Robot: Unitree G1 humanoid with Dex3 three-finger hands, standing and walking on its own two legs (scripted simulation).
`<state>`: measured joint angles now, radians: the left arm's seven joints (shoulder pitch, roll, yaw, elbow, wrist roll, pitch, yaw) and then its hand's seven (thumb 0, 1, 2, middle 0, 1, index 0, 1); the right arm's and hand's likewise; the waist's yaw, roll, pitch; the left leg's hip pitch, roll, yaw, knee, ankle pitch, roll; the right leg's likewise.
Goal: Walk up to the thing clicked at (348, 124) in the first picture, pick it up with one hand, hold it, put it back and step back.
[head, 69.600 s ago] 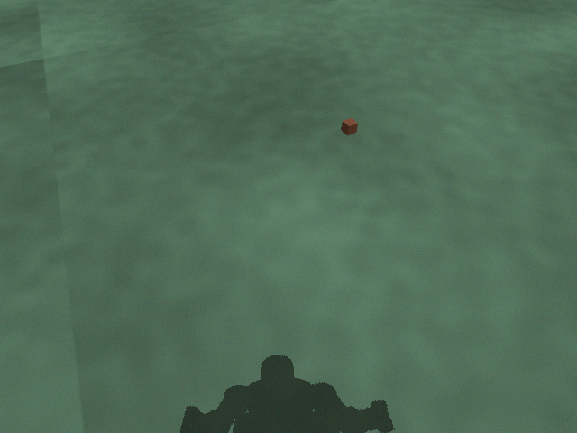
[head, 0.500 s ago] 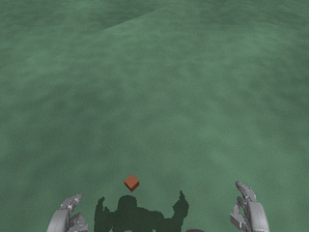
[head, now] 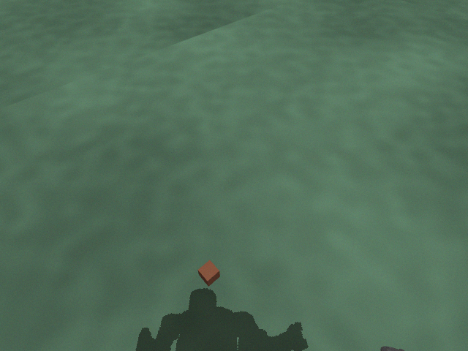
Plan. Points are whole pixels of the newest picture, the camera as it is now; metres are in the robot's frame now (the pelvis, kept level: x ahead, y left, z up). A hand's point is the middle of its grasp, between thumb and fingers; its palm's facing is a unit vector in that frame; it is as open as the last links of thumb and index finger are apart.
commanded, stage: stand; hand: left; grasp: from above
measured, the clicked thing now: (209, 273) +0.51 +0.13 -0.72
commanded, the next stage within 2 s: none
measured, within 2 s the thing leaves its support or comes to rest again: neither
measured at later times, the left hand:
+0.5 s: hand out of the picture +0.03 +0.24 -0.14, palm faces +0.02 -0.94 -0.34, open 7.4 cm
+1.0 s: hand out of the picture +0.06 +0.22 -0.13, palm faces +0.00 -0.94 -0.33, open 7.4 cm
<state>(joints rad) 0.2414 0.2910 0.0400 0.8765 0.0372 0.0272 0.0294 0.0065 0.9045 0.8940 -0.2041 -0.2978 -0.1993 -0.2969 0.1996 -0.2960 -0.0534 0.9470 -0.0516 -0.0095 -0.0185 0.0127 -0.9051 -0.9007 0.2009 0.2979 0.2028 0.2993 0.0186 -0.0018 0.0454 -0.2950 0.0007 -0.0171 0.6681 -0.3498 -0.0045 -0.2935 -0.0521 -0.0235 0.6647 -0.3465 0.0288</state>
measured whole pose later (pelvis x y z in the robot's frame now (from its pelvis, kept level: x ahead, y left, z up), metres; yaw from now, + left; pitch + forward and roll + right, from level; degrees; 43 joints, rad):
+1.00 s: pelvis +0.00 -0.02 +0.03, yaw -1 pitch -3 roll +0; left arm 0.13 0.30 0.02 1.14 0.02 0.00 0.01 0.00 0.90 0.89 -0.21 -0.30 -0.20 -0.30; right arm 0.14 -0.32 -0.02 1.13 -0.02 0.00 -0.01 0.01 -0.91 -0.90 0.20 0.30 0.20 0.30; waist 0.01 0.02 0.07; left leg -0.10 0.03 -0.01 0.34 -0.18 -0.03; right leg -0.11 -0.02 -0.03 0.35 -0.19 0.01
